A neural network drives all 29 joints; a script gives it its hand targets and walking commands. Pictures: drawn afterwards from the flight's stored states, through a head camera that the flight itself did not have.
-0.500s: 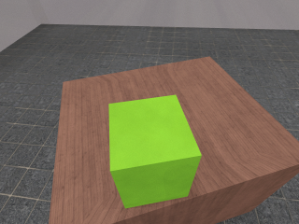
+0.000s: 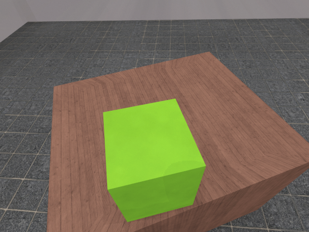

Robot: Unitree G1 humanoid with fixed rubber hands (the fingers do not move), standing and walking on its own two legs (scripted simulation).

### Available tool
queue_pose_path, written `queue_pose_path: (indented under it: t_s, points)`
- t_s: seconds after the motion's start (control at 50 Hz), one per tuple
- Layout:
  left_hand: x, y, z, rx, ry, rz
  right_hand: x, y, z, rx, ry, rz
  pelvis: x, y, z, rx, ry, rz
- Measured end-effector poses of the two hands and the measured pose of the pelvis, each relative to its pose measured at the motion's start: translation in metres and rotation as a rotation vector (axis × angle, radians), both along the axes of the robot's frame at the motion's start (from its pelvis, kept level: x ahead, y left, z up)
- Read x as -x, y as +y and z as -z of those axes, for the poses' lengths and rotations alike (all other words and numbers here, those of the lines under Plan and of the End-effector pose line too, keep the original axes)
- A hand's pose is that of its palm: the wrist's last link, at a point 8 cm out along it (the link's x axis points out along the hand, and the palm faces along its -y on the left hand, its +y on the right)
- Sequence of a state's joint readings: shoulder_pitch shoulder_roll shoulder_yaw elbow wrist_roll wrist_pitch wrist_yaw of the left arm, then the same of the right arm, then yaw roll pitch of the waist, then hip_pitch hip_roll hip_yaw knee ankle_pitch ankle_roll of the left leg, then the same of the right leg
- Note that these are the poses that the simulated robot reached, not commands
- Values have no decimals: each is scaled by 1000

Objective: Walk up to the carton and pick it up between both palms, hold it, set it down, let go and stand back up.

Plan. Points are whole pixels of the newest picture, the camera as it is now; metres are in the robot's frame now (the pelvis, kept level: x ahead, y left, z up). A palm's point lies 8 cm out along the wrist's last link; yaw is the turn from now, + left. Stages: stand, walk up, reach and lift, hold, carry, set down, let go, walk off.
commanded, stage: walk up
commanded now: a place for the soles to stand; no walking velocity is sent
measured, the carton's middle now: (150, 161) +0.32 +0.05 +0.00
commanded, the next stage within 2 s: none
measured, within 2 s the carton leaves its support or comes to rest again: neither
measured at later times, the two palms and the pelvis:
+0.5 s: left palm out of the picture +0.04 +0.26 -0.11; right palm out of the picture +0.02 -0.26 -0.12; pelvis -0.01 +0.01 +0.00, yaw -3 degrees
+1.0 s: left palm out of the picture +0.03 +0.19 -0.12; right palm out of the picture +0.02 -0.38 -0.13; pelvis -0.08 -0.08 -0.02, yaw +2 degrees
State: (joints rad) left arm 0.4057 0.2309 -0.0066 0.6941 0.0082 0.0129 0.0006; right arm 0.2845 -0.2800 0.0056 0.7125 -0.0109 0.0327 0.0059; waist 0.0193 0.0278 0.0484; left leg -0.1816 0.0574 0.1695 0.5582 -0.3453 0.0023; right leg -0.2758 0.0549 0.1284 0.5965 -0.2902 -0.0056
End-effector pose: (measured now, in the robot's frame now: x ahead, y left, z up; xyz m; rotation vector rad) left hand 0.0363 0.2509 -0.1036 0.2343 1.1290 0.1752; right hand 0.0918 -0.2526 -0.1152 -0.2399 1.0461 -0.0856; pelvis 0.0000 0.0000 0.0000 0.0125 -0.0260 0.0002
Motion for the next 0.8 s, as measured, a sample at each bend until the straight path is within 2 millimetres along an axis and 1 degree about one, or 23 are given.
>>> queue_pose_path:
  t_s: [0.2,0.28,0.36,0.52,0.64,0.68,0.72,0.8]
  points:
    - [0,3,2,-10,13,44,40,-7,8,9,76,58,6,1,2,-4,-6,29]
    - [0,2,2,-13,15,42,52,-11,10,12,99,79,7,0,3,-5,-8,35]
    - [-1,3,2,-13,24,51,60,-11,10,16,113,90,7,3,1,-3,-3,38]
    - [-1,7,4,5,40,67,73,-3,7,25,130,109,5,11,0,-2,5,54]
    - [-1,9,9,0,52,70,76,-3,10,35,157,101,9,10,3,-1,1,49]
    - [-1,11,11,-6,71,88,75,-7,9,55,152,87,16,6,4,4,-10,37]
    - [-2,12,12,-19,83,99,77,-15,8,79,146,69,24,1,6,16,-32,27]
    - [-3,6,11,-42,92,73,88,-41,3,127,158,58,38,-18,4,25,-55,13]
